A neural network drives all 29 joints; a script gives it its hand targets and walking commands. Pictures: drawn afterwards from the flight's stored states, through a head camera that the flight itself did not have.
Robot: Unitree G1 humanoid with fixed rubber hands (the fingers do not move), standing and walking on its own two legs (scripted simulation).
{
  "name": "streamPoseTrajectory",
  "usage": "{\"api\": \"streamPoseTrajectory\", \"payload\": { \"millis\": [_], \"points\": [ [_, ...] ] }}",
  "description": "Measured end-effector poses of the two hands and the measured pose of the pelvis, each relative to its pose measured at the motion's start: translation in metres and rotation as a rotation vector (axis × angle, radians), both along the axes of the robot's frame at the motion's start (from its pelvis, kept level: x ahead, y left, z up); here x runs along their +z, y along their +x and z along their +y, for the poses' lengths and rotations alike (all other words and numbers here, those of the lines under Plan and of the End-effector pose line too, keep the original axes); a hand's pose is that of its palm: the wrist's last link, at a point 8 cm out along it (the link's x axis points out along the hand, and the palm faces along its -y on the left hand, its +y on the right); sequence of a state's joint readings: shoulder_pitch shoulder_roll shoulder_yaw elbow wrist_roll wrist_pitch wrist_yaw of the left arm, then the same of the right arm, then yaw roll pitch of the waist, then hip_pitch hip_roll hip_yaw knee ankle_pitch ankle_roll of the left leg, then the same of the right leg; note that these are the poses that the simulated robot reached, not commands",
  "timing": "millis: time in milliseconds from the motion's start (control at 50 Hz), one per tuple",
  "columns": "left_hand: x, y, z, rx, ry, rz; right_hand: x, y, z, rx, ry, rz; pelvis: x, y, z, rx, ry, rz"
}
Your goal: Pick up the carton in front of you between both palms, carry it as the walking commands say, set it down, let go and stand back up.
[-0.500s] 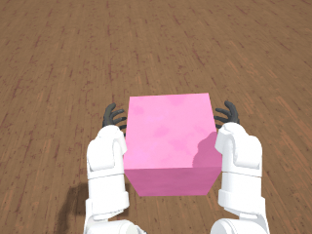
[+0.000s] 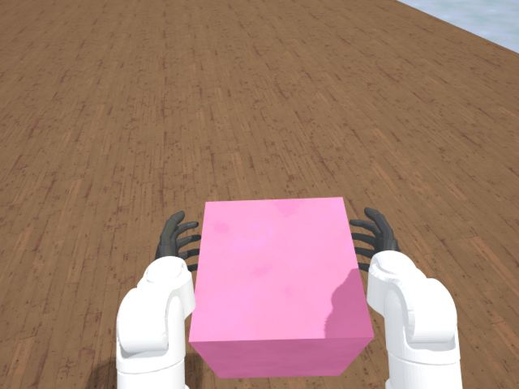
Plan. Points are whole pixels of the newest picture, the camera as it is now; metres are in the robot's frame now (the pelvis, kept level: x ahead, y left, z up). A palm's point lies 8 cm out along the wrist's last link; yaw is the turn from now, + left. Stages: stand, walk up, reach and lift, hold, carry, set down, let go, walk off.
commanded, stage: carry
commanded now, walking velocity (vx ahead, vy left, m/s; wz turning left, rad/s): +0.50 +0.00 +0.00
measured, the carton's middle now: (276, 294) +0.29 +0.00 +0.00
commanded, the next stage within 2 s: none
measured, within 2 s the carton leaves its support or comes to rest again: neither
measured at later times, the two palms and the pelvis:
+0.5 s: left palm (192, 138) +0.59 +0.17 +0.11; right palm (327, 129) +0.60 -0.12 +0.11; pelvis +0.33 +0.02 -0.01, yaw +1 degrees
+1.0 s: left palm (218, 78) +0.90 +0.14 +0.10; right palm (317, 73) +0.91 -0.14 +0.10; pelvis +0.64 -0.01 +0.00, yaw +2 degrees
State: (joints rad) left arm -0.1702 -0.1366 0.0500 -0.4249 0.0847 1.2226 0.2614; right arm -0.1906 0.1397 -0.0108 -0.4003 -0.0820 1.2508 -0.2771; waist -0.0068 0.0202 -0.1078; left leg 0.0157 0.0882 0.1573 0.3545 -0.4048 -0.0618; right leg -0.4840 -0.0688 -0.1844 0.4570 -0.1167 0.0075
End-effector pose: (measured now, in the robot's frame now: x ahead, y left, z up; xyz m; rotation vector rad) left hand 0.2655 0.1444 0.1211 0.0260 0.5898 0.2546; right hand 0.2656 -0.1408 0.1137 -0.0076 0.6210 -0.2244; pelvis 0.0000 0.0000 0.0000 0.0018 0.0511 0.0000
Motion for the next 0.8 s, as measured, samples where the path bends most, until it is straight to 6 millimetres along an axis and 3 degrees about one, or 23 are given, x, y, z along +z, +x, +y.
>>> {"api": "streamPoseTrajectory", "payload": {
  "millis": [60, 140, 240, 400, 520, 620, 700, 800],
  "points": [
    [-0.006, 0.039, -0.011, 0.008, 0.019, 0.009, -0.009, 0.045, -0.011, 0.003, 0.011, -0.008, -0.010, 0.044, -0.013, 0.028, -0.020, -0.007],
    [-0.016, 0.076, -0.016, 0.018, 0.008, 0.116, -0.015, 0.093, -0.014, 0.029, 0.008, 0.083, 0.004, 0.086, -0.022, 0.063, 0.004, 0.006],
    [-0.007, 0.126, -0.009, 0.058, 0.010, 0.137, -0.009, 0.153, -0.006, 0.075, 0.002, 0.103, 0.019, 0.140, -0.025, 0.056, 0.022, 0.015],
    [0.008, 0.240, 0.003, 0.026, -0.010, 0.032, 0.009, 0.258, 0.005, 0.039, -0.007, -0.001, 0.015, 0.249, -0.006, 0.045, 0.011, 0.015],
    [-0.018, 0.336, 0.024, -0.005, -0.039, 0.027, -0.008, 0.343, 0.025, 0.005, -0.040, 0.010, -0.009, 0.343, 0.021, 0.002, 0.022, 0.008],
    [-0.025, 0.397, 0.025, -0.047, -0.040, 0.123, -0.019, 0.390, 0.029, -0.018, -0.032, 0.121, 0.007, 0.396, 0.033, -0.027, -0.003, 0.020],
    [-0.019, 0.447, 0.021, -0.077, -0.033, 0.119, -0.011, 0.432, 0.025, -0.044, -0.030, 0.117, 0.018, 0.442, 0.035, -0.020, -0.014, 0.026],
    [-0.004, 0.511, 0.018, -0.060, -0.028, 0.047, 0.003, 0.501, 0.020, -0.027, -0.017, 0.046, 0.019, 0.509, 0.027, -0.012, -0.013, 0.021]
  ]
}}
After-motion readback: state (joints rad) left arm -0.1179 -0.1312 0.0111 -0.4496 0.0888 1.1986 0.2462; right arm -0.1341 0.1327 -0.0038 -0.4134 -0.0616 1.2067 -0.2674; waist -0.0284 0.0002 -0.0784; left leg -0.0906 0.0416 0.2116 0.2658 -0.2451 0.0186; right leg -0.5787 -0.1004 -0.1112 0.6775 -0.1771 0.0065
